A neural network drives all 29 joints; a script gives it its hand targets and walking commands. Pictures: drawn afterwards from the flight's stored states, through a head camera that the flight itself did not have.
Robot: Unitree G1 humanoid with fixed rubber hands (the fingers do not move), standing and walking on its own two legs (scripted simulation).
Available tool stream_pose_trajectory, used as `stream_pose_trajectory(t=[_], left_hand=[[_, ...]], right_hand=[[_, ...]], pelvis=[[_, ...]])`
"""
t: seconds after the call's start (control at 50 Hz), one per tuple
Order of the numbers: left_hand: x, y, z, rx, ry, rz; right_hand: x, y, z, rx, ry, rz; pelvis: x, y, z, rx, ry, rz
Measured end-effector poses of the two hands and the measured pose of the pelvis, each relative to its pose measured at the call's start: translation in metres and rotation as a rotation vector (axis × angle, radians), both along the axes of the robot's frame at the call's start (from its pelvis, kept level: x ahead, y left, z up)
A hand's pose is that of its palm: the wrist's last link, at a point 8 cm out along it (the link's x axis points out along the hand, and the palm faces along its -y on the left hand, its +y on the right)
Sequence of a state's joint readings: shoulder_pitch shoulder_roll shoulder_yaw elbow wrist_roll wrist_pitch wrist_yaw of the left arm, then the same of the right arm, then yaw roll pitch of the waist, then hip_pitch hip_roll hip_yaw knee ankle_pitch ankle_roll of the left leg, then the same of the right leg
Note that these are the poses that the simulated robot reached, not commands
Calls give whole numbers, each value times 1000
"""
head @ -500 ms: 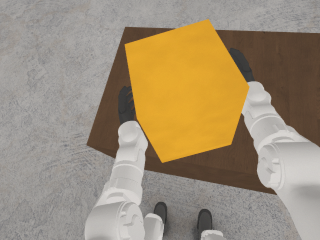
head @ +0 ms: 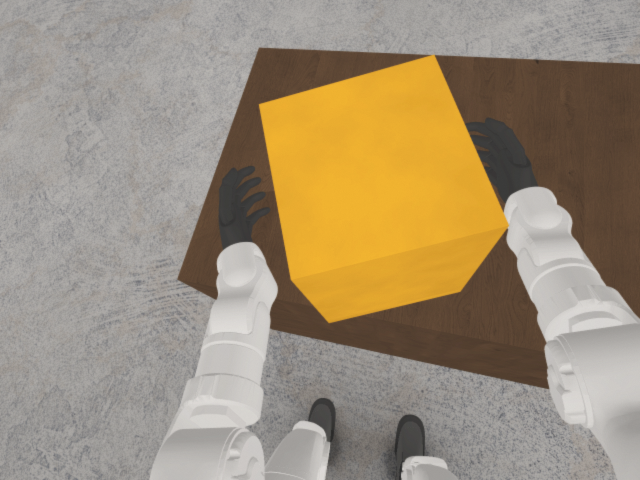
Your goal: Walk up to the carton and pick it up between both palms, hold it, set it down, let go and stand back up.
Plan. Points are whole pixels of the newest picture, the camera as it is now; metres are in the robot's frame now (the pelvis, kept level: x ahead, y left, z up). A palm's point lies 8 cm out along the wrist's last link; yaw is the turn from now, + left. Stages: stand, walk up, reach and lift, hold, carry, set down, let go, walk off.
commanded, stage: set down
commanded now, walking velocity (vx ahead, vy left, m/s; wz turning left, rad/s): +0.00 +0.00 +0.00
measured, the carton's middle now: (373, 210) +0.43 +0.06 -0.04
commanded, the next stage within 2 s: none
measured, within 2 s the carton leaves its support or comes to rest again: neither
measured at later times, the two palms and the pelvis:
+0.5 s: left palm (250, 274) +0.32 +0.19 -0.02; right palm (563, 230) +0.44 -0.16 -0.03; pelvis +0.00 -0.01 +0.00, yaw +1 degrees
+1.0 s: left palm (250, 331) +0.25 +0.17 -0.03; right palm out of the picture +0.34 -0.23 -0.02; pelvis -0.01 -0.01 +0.01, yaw +2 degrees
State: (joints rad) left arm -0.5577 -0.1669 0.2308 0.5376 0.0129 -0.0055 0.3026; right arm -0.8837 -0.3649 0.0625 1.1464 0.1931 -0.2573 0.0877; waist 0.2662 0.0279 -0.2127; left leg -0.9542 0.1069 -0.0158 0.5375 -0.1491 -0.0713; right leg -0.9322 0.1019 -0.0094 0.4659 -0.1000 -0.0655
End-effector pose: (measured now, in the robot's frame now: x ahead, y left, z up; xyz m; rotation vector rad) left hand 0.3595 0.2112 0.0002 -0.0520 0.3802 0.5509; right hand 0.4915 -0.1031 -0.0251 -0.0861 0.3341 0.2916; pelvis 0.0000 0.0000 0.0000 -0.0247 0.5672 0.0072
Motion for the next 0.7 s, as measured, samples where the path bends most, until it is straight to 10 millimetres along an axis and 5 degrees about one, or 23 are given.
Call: stream_pose_trajectory(t=[0.14, 0.28, 0.44, 0.58, 0.7], left_hand=[[-15, 9, 6, -3, 0, -15], [-30, -3, -9, -45, 33, -48], [-37, -17, -23, -63, 49, -74], [-50, -20, -12, -27, 27, -98], [-75, -21, -6, -11, 38, -113]], right_hand=[[-2, -38, 19, -32, -28, -15], [-17, -67, 25, -73, -11, -19], [-44, -64, 6, -57, 22, 8], [-74, -53, -9, -6, 9, 31], [-103, -68, -12, -29, 16, 16]], pelvis=[[-3, -5, 2, 11, -38, 3], [-4, -9, 3, 18, -78, 1], [-5, -11, 2, 16, -96, 6], [-4, -6, 6, 9, -126, 30], [-3, -1, 11, 9, -179, 40]])
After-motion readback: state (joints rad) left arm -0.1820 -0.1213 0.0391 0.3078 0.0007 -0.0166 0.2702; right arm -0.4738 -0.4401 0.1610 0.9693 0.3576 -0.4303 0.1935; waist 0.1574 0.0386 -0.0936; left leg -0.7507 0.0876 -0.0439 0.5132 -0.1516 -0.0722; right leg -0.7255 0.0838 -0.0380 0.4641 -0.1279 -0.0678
